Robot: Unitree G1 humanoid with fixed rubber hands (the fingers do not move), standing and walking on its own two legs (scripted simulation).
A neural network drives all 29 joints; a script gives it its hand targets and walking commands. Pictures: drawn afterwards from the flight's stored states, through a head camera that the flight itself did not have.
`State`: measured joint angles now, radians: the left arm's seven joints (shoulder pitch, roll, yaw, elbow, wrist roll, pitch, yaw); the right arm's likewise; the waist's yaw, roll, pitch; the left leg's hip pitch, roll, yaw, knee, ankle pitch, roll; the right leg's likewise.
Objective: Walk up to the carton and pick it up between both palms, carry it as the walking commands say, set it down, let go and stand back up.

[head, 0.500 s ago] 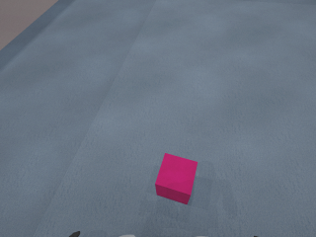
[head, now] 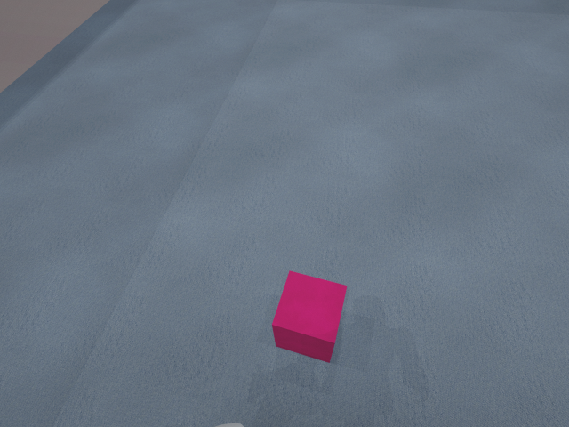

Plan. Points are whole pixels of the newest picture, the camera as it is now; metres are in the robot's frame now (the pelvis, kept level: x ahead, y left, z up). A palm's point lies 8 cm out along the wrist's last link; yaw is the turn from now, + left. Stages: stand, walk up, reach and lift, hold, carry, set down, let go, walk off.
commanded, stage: walk up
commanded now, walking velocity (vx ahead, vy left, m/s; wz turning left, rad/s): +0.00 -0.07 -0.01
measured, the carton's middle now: (309, 317) +0.49 -0.04 -0.66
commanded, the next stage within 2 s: none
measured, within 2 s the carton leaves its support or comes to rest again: neither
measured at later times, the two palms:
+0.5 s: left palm out of the picture +0.01 +0.32 -0.13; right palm out of the picture +0.05 -0.21 -0.13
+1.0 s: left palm (136, 374) +0.21 +0.27 -0.13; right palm (474, 410) +0.16 -0.26 -0.14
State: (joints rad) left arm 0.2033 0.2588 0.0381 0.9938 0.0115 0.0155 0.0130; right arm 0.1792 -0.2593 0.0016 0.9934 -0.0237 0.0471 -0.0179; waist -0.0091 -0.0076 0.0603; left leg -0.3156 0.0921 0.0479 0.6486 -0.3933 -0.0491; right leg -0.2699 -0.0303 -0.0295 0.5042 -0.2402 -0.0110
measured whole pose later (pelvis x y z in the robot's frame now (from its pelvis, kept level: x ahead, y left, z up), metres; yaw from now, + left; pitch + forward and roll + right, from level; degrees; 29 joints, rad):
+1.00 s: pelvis +0.10 +0.01 -0.01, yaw -7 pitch +2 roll +2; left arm 0.18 0.26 0.05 0.93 0.01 0.00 0.02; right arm 0.14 -0.28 0.00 0.90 -0.02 0.04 -0.01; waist -0.01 0.00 0.06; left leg -0.40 0.07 0.10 0.97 -0.54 -0.04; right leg -0.44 -0.03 0.00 0.62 -0.21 -0.02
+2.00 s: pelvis +0.06 +0.00 +0.00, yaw -15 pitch +0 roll +0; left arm 0.23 0.25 0.04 0.90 0.01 0.01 0.01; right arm 0.20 -0.22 0.00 0.93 -0.01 0.04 -0.01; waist -0.01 -0.02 0.07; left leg -0.14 0.04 0.11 0.46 -0.32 0.00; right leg -0.30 0.02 0.06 0.50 -0.16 0.00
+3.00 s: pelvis +0.06 +0.00 -0.01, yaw -15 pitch +8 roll +0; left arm 0.03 0.25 0.06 0.66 0.02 0.28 -0.09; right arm 0.04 -0.16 -0.01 0.57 -0.02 0.32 0.00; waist -0.01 0.01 0.06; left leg -0.36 0.04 0.10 0.58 -0.35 0.00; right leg -0.49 0.02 0.05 0.55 -0.19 0.01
